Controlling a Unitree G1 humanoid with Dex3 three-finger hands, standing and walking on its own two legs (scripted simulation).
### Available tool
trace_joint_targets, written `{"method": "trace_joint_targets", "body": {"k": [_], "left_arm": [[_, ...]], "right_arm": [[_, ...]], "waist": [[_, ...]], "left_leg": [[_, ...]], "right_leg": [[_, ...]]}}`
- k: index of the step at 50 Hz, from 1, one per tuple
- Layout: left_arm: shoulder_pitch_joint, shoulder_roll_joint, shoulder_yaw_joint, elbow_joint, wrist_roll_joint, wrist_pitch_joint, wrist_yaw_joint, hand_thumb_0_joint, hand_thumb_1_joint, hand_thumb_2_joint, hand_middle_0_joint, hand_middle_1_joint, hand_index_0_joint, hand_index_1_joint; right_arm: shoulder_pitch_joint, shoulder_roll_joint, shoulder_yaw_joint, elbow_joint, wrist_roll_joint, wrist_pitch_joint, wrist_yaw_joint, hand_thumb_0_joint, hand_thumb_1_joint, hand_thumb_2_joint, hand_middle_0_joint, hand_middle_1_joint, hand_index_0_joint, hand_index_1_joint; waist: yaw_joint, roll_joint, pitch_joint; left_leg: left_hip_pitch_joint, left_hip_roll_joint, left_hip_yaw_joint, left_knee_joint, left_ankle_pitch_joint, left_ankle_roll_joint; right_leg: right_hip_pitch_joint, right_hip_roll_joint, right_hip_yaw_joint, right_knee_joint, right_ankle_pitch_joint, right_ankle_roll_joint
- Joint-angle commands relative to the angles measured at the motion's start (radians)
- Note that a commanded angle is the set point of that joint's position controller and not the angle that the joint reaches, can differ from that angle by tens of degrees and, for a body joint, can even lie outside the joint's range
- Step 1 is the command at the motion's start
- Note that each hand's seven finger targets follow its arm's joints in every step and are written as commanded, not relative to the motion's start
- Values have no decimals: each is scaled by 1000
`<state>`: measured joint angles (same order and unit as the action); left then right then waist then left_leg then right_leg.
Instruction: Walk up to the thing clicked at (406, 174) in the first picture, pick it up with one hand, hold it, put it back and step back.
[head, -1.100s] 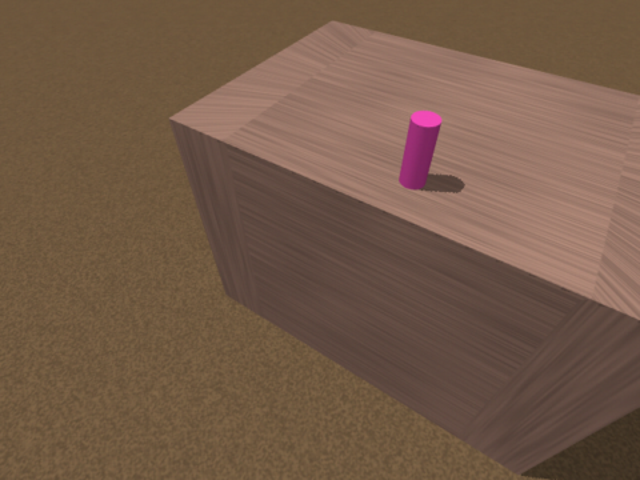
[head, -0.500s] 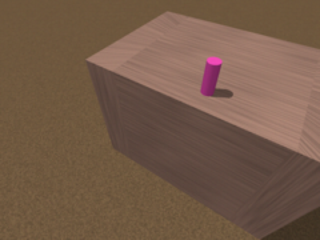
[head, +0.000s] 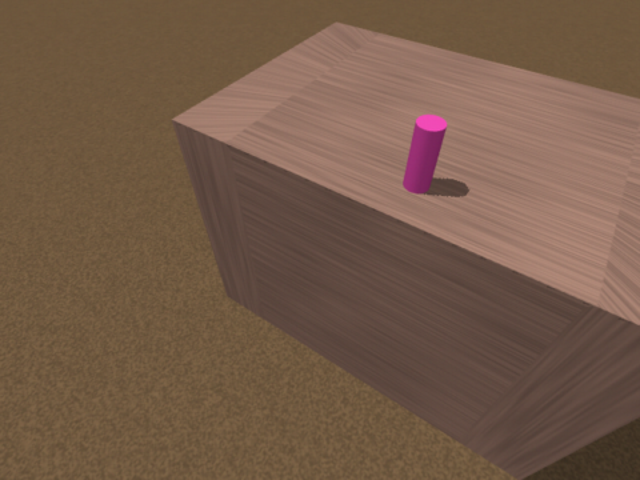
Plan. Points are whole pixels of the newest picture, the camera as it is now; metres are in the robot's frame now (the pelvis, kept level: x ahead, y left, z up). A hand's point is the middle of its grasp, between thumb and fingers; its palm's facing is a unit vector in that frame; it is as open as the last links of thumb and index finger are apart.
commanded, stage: stand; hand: left
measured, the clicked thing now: (423, 156) +0.65 -0.17 +0.04
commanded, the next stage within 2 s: walk up in 0.02 s
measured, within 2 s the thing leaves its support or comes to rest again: neither
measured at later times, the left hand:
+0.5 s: hand (222, 478) +0.17 +0.15 -0.16, palm faces -0.24 -0.89 -0.39, open 7.3 cm
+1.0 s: hand (273, 340) +0.39 +0.10 -0.17, palm faces -0.48 -0.77 -0.43, open 7.3 cm
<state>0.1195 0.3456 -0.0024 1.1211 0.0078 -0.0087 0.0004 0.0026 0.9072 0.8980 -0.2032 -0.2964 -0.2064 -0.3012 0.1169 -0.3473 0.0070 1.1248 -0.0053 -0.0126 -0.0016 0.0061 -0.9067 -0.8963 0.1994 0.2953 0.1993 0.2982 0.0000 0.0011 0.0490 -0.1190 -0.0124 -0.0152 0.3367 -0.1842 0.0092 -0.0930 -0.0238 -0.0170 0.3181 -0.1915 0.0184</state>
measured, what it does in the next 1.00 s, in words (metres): walks ahead, turning right: right foot, then left foot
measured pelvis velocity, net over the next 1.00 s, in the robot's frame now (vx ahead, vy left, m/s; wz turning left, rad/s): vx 0.15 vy -0.09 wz -0.49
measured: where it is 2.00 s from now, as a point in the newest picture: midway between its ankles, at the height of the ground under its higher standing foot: outside the picture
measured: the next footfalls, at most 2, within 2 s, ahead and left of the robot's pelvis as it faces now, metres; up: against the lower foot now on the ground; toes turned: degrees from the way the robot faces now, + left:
right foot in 0.34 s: +0.12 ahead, -0.26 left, +0.00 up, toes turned -17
left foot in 0.72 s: +0.28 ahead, -0.02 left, +0.00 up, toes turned -20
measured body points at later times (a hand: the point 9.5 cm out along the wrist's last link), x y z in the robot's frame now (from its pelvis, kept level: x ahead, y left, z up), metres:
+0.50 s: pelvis +0.07 -0.10 -0.03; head +0.08 -0.13 +0.42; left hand +0.18 +0.20 -0.13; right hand +0.06 -0.45 -0.15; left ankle +0.06 +0.03 -0.69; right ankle +0.09 -0.24 -0.75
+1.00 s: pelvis +0.15 -0.09 -0.03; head +0.21 -0.12 +0.41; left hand +0.41 +0.14 -0.14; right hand +0.08 -0.42 -0.14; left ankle +0.24 -0.01 -0.75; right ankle +0.07 -0.21 -0.71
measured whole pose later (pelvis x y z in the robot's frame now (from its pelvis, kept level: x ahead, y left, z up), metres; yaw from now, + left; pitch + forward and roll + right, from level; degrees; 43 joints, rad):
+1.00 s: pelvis +0.15 -0.09 -0.03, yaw -28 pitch +0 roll -1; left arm 0.18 0.45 0.05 0.77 0.00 0.00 0.02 0.00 0.91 0.90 -0.20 -0.30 -0.21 -0.30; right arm 0.22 -0.39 -0.05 0.77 -0.02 -0.01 0.00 0.01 -0.90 -0.90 0.20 0.30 0.20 0.30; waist -0.03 -0.01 0.17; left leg -0.41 0.09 0.11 0.74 -0.32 0.02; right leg -0.44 0.02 0.05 1.00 -0.51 -0.02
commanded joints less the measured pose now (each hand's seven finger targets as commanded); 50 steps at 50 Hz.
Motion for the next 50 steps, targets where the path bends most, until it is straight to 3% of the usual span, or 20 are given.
{"method": "trace_joint_targets", "body": {"k": [1, 3, 5, 7, 12, 15, 17, 18, 19, 20, 21, 25, 32, 35, 36, 37, 38, 39, 43, 50], "left_arm": [[8, 284, 108, -163, 29, 6, -25, 0, 900, 900, -200, -300, -200, -300], [-77, 236, 103, -211, 39, 38, -53, 0, 900, 900, -200, -300, -200, -300], [-46, 254, 120, -243, 40, 44, -68, 0, 900, 900, -200, -300, -200, -300], [-7, 256, 130, -250, 32, 39, -86, 0, 900, 900, -200, -300, -200, -300], [66, 229, 134, -276, 24, 32, -121, 0, 900, 900, -200, -300, -200, -300], [168, 233, 139, -253, 26, 20, -114, 0, 900, 900, -200, -300, -200, -300], [336, 295, 168, -198, 27, -1, -91, 0, 900, 900, -200, -300, -200, -300], [419, 355, 188, -191, 27, -12, -72, 0, 900, 900, -200, -300, -200, -300], [448, 419, 205, -219, 30, -18, -52, 0, 900, 900, -200, -300, -200, -300], [385, 440, 191, -253, 19, -25, -53, 0, 900, 900, -200, -300, -200, -300], [314, 451, 189, -282, 12, -25, -51, 0, 900, 900, -200, -300, -200, -300], [199, 351, 152, -320, 0, -40, -20, 0, 900, 900, -200, -300, -200, -300], [183, 326, 117, -388, 2, -52, 21, 0, 900, 900, -200, -300, -200, -300], [112, 296, 99, -427, -8, -33, 33, 0, 900, 900, -200, -300, -200, -300], [143, 251, 86, -429, -16, -26, 35, 0, 900, 900, -200, -300, -200, -300], [183, 219, 78, -428, -25, -18, 39, 0, 900, 900, -200, -300, -200, -300], [245, 232, 82, -407, -17, -2, 46, 0, 900, 900, -200, -300, -200, -300], [273, 264, 89, -389, -14, 5, 54, 0, 900, 900, -200, -300, -200, -300], [220, 262, 106, -365, -15, 5, 35, 0, 900, 900, -200, -300, -200, -300], [150, 238, 105, -399, 2, -7, 12, 0, 900, 900, -200, -300, -200, -300]], "right_arm": [[36, -329, -120, -125, -17, -45, -17, 0, -900, -900, 200, 300, 200, 300], [164, -390, -161, -106, -25, -56, -30, 0, -900, -900, 200, 300, 200, 300], [102, -397, -173, -171, -18, -64, -33, 0, -900, -900, 200, 300, 200, 300], [54, -353, -164, -211, -28, -74, -28, 0, -900, -900, 200, 300, 200, 300], [16, -335, -170, -276, -40, -77, -8, 0, -900, -900, 200, 300, 200, 300], [-31, -336, -170, -308, -41, -64, 4, 0, -900, -900, 200, 300, 200, 300], [8, -284, -149, -320, -48, -43, 9, 0, -900, -900, 200, 300, 200, 300], [47, -224, -126, -333, -45, -34, 14, 0, -900, -900, 200, 300, 200, 300], [49, -177, -99, -366, -30, -32, 23, 0, -900, -900, 200, 300, 200, 300], [41, -247, -119, -372, -22, -28, 25, 0, -900, -900, 200, 300, 200, 300], [40, -302, -134, -363, -22, -33, 23, 0, -900, -900, 200, 300, 200, 300], [188, -267, -122, -299, 1, -24, 31, 0, -900, -900, 200, 300, 200, 300], [165, -243, -137, -370, -18, 4, 15, 0, -900, -900, 200, 300, 200, 300], [232, -241, -151, -357, -18, 0, 6, 0, -900, -900, 200, 300, 200, 300], [231, -277, -159, -365, -25, -7, 1, 0, -900, -900, 200, 300, 200, 300], [207, -336, -170, -392, -26, -11, 0, 0, -900, -900, 200, 300, 200, 300], [162, -338, -168, -414, -17, -15, -2, 0, -900, -900, 200, 300, 200, 300], [144, -368, -176, -409, -8, -16, -1, 0, -900, -900, 200, 300, 200, 300], [110, -314, -152, -415, -9, -19, -16, 0, -900, -900, 200, 300, 200, 300], [172, -333, -147, -423, -15, -14, -13, 0, -900, -900, 200, 300, 200, 300]], "waist": [[-42, -54, -87], [-103, 132, 22], [-60, 73, 50], [-17, 46, 55], [3, 166, 60], [47, 171, 23], [102, -61, -63], [142, -271, -74], [156, -411, -14], [109, -291, 11], [78, -217, 65], [3, -159, 39], [-1, -88, -8], [-64, -82, -42], [-56, 37, -50], [-38, 186, -69], [-3, 159, -93], [-10, 184, -117], [3, 161, -44], [-37, 173, -158]], "left_leg": [[206, 127, -73, 49, -159, 82], [291, 395, -320, -147, -411, 201], [87, 509, -353, -194, -335, 254], [47, 441, -244, -160, -268, 224], [-48, 313, 35, -78, -173, 157], [-170, 265, 112, 46, -315, 130], [-270, 190, 158, 379, -418, 104], [-387, 103, 197, 637, -405, 76], [-554, 11, 155, 850, -474, 24], [-533, 29, 30, 882, -414, -1], [-493, 73, -12, 869, -406, -2], [-366, 135, -27, 708, -262, 19], [-190, 71, 22, 505, -169, 20], [-12, 46, 20, 307, 49, 45], [-22, 119, -81, 194, 107, 62], [-36, 307, -335, 86, 143, 134], [-48, 404, -412, 66, 185, 211], [-57, 469, -484, 78, 207, 294], [-134, 314, -199, 149, 295, 209], [28, 337, -131, 287, 486, 231]], "right_leg": [[-233, -22, 102, 117, -99, -75], [-598, -9, 45, 487, -307, -42], [-530, -85, 121, 637, -275, -34], [-481, -125, 150, 613, -229, -30], [-327, -107, 32, 400, -114, -21], [-135, -53, -72, 341, -54, -33], [81, 7, -59, 299, -98, -34], [164, -21, 64, 173, -242, -68], [121, -212, 462, -29, -489, -148], [-4, -337, 773, -169, -543, -252], [-101, -361, 804, -169, -577, -305], [-161, -218, 418, -24, -292, -227], [-302, -210, 286, 209, 428, -227], [-427, -138, 220, 368, 322, -148], [-428, -43, 148, 485, 215, -94], [-450, 90, 78, 664, -23, -48], [-444, 111, 106, 818, -403, -40], [-430, 85, 147, 904, -463, -39], [-450, 54, 134, 912, -341, -56], [-355, 38, 12, 543, -321, -29]]}}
